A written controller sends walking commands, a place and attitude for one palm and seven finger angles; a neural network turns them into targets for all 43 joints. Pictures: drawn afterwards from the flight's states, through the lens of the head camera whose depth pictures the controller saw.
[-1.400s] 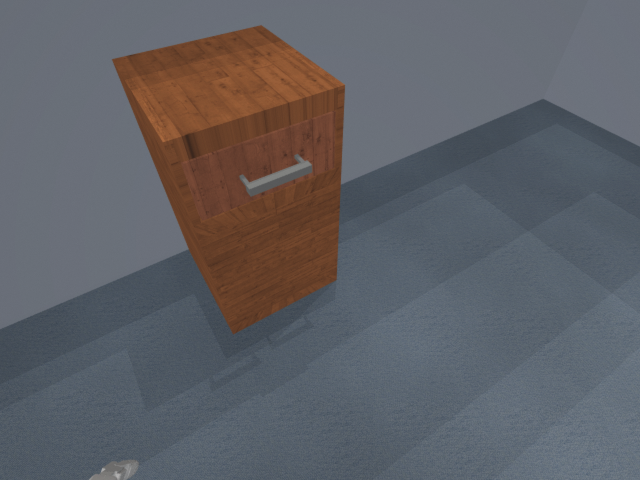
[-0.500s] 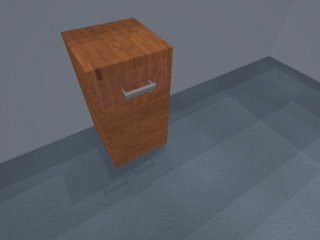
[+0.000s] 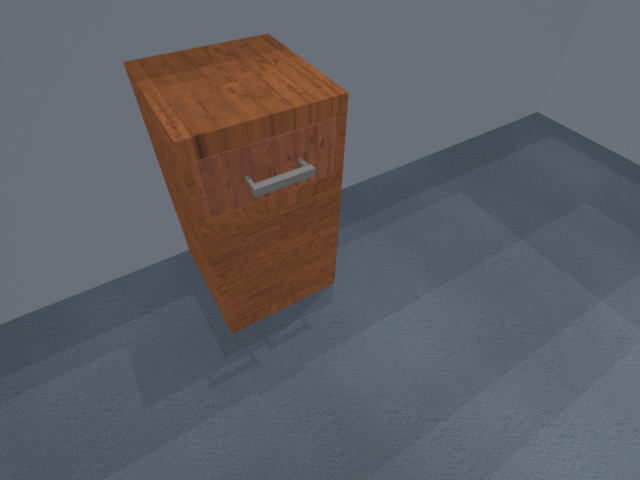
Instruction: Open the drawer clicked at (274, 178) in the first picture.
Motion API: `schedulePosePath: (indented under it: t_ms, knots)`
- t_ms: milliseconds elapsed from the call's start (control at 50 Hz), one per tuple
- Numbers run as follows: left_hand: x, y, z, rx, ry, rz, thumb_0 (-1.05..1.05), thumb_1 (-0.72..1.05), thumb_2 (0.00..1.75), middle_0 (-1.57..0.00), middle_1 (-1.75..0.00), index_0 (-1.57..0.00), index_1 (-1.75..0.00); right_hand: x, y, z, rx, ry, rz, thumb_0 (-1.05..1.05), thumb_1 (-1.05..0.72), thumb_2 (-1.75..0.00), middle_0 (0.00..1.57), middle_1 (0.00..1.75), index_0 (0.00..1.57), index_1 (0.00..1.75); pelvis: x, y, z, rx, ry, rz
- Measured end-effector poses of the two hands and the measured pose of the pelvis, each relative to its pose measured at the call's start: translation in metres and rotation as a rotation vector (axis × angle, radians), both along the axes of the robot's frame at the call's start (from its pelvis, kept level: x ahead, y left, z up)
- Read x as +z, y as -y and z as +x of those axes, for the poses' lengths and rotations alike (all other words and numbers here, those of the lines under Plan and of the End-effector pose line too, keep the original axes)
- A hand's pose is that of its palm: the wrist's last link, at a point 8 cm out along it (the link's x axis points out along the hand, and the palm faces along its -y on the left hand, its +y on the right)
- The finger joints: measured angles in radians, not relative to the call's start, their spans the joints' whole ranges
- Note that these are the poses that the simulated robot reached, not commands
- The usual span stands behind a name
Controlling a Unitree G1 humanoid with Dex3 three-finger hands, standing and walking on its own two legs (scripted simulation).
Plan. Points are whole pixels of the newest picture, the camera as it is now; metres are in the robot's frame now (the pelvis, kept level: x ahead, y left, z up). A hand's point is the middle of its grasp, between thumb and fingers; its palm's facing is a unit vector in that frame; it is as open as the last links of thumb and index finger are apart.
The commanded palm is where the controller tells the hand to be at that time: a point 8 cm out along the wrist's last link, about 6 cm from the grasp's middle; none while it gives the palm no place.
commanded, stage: look at it before walking up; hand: left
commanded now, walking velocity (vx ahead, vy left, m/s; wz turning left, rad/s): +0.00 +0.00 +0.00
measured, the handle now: (279, 175) +0.82 +0.15 -0.13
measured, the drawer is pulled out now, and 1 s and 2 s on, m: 0.00 0.00 0.00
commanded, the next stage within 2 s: walk to a spot facing it in 0.14 s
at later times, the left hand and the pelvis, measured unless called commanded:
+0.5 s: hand out of the picture +0.00 +0.18 -0.18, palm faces -0.03 -0.98 -0.20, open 7.4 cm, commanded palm none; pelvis -0.01 +0.00 -0.01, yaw -5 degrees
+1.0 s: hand out of the picture +0.09 +0.15 -0.16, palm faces -0.24 -0.94 -0.25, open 7.4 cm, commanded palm none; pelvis +0.01 -0.02 +0.00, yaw -21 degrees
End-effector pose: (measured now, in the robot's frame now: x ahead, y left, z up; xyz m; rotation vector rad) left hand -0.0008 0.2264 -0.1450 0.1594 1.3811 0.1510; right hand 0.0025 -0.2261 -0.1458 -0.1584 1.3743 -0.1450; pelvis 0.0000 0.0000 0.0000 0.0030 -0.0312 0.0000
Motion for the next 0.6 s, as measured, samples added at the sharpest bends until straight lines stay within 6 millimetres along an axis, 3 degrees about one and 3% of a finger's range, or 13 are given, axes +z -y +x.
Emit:
schedulePosePath:
  t_ms: [380,480,600]
  knots:
    - [-0.006,0.007,-0.015,0.013,-0.055,-0.026,0.01,0.90,0.90,-0.20,-0.30,-0.20,-0.30,-0.005,-0.011,-0.014,-0.051,-0.023,0.010,0.01,-0.90,-0.90,0.20,0.30,0.20,0.30,-0.004,-0.004,-0.003,-0.035,-0.011,0.002]
    - [-0.008,0.002,-0.004,-0.020,-0.063,-0.007,0.01,0.90,0.90,-0.20,-0.30,-0.20,-0.30,-0.011,-0.001,-0.013,-0.104,0.002,0.002,0.01,-0.90,-0.90,0.20,0.30,0.20,0.30,-0.010,0.001,-0.007,-0.081,-0.023,0.017]
    - [-0.005,0.005,0.021,-0.076,-0.036,0.058,0.01,0.90,0.90,-0.20,-0.30,-0.20,-0.30,-0.029,0.030,-0.006,-0.168,0.058,0.005,0.01,-0.90,-0.90,0.20,0.30,0.20,0.30,-0.022,0.021,-0.005,-0.167,-0.023,0.038]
